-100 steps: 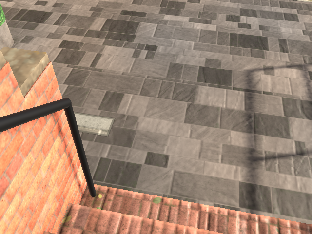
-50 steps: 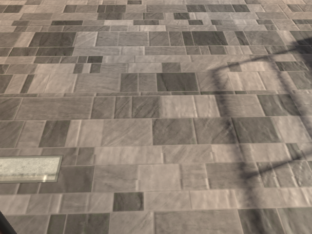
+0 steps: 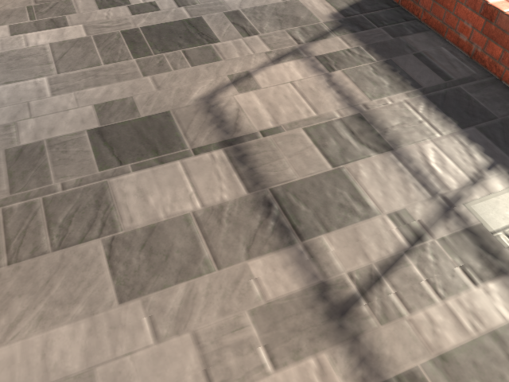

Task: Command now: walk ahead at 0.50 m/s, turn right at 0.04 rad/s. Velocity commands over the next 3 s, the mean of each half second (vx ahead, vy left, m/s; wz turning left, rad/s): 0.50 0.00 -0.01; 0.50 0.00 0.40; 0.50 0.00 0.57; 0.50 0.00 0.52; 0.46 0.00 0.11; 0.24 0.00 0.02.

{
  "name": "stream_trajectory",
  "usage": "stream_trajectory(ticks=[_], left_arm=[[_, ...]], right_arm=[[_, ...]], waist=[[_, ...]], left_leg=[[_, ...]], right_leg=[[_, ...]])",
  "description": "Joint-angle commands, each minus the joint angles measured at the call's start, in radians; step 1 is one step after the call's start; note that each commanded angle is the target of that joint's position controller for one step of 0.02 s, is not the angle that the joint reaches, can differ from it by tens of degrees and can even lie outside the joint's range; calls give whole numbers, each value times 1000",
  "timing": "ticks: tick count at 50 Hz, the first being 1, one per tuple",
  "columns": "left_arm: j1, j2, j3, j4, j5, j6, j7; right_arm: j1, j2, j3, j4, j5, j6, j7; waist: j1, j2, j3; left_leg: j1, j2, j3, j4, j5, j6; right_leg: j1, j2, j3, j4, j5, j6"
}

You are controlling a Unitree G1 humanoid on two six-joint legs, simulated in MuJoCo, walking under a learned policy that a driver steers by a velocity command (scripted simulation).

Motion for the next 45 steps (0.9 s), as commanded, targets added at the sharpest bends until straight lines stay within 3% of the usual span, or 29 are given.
stream_trajectory(ticks=[1,2,4,6,8,9,11,12,13,14,15,16,17,18,19,21,23,27,30,32,34,35,36,37,38,39,40,42,45], left_arm=[[-275,24,7,-135,20,-47,-55],[-266,-3,5,-143,13,-42,-68],[-241,17,12,-147,-13,-22,-70],[-305,35,6,-156,-28,-23,-71],[-281,53,7,-123,-28,-56,-73],[-177,81,19,-84,-27,-64,-70],[256,158,62,61,2,-57,-53],[537,191,63,155,26,-35,-45],[523,229,61,171,26,-36,-35],[452,219,61,142,-10,-24,-30],[415,240,72,143,-8,-14,-25],[237,190,53,84,-2,-16,-21],[160,186,46,74,14,-35,-10],[94,151,30,72,18,-49,-3],[97,115,20,83,15,-50,0],[158,126,19,111,16,-56,25],[219,147,23,135,-2,-51,45],[297,175,33,167,-26,-43,42],[372,165,30,201,-17,-32,39],[353,195,37,197,-5,-23,36],[302,228,43,173,-8,-18,35],[276,225,41,151,1,-21,38],[344,155,14,117,23,-46,28],[370,137,4,128,18,-83,3],[283,204,27,104,-18,-103,-5],[172,217,30,60,-22,-108,5],[135,204,35,51,-5,-104,17],[161,192,46,45,15,-77,31],[117,154,46,8,26,-51,38]], right_arm=[[82,-107,-20,-34,1,-6,-28],[66,-115,-22,-33,8,3,-16],[26,-143,-35,-45,19,9,-3],[30,-134,-45,-56,29,22,-2],[20,-144,-54,-49,25,34,-13],[-6,-163,-62,-46,18,38,-10],[-71,-162,-66,-34,6,14,30],[-98,-102,-62,-42,-3,-4,44],[86,-126,-48,-54,52,-25,54],[28,-188,-50,-110,52,-33,58],[-86,-180,-43,-164,57,-38,57],[-175,-219,-64,-185,38,-26,28],[-211,-196,-68,-194,39,-9,12],[-236,-178,-69,-194,8,10,7],[-224,-150,-72,-194,-12,18,10],[-304,-129,-72,-235,-12,2,6],[-416,-97,-57,-274,-9,-3,19],[-552,-121,-57,-321,4,17,49],[-671,-129,-56,-377,9,17,75],[-677,-145,-59,-399,10,10,95],[-533,-190,-82,-372,2,11,101],[-339,-255,-113,-324,4,14,95],[-189,-393,-147,-312,-1,13,86],[-119,-370,-138,-288,12,16,85],[-178,-313,-122,-299,4,14,78],[-287,-291,-115,-330,-2,10,71],[-359,-269,-109,-345,-3,7,71],[-410,-247,-104,-371,-7,4,72],[-366,-262,-110,-365,5,-1,61]], waist=[[-67,99,158],[-68,108,147],[-53,128,179],[-93,97,205],[-91,89,201],[-42,104,155],[166,39,-29],[257,-149,-130],[173,-301,-294],[187,-233,-411],[175,-154,-365],[106,89,-237],[58,21,-170],[8,89,-40],[-5,69,-20],[13,-26,11],[46,-57,-14],[102,-23,29],[142,-6,87],[124,-26,83],[35,-41,-10],[-48,-10,-97],[-54,208,-257],[-50,305,-384],[-51,235,-251],[-21,152,-111],[26,61,-31],[93,62,-31],[101,91,-31]], left_leg=[[-54,179,-196,-141,349,98],[-157,172,-178,-146,317,96],[-194,176,-192,-89,318,101],[17,175,-218,37,399,101],[160,175,-240,174,485,81],[155,184,-254,286,568,80],[-174,89,-176,704,653,42],[-562,-54,-150,1188,-226,-14],[-818,-17,-248,1353,-305,-47],[-912,63,-261,1217,-205,-52],[-966,99,-183,1179,-123,-39],[-847,146,-103,984,152,-28],[-808,163,-147,959,246,-36],[-709,201,-146,784,306,-73],[-613,225,-160,628,329,-86],[-546,229,-121,381,405,-106],[-480,200,-82,169,545,-102],[-484,149,-44,2,668,-53],[-564,123,-28,-58,595,-4],[-515,99,2,-84,496,32],[-247,25,67,-115,475,75],[30,41,0,-122,575,117],[447,298,-436,-157,593,287],[607,420,-830,-354,460,375],[544,388,-759,-376,334,317],[360,347,-621,-391,407,271],[185,305,-510,-408,544,240],[7,250,-414,-438,683,215],[-82,213,-334,-462,757,215]], right_leg=[[60,28,-39,-413,324,-13],[216,55,-71,-428,363,-10],[293,65,-68,-403,261,-6],[154,45,-65,-498,114,7],[144,0,-36,-643,103,-8],[268,-31,-15,-703,143,-30],[904,0,-114,-639,294,-61],[1326,-157,15,-412,622,-153],[1573,-293,180,-145,784,-263],[1592,-309,264,-228,337,-316],[1450,-336,398,-402,-210,-367],[1096,-301,415,-597,-531,-313],[912,-371,536,-604,-459,-348],[657,-308,418,-623,-208,-313],[554,-237,298,-616,-146,-280],[485,-154,157,-635,11,-244],[523,-120,76,-643,58,-217],[665,-134,29,-664,-57,-166],[815,-169,4,-645,-81,-140],[865,-171,-43,-588,37,-113],[825,-132,-113,-405,307,-86],[685,-91,-147,-184,293,-52],[300,43,-193,251,-164,21],[102,137,-21,419,-831,29],[-27,82,31,447,-803,9],[-28,42,12,378,-716,-5],[37,10,-2,279,-667,-3],[195,-23,-6,154,-625,11],[235,-2,-36,29,-525,47]])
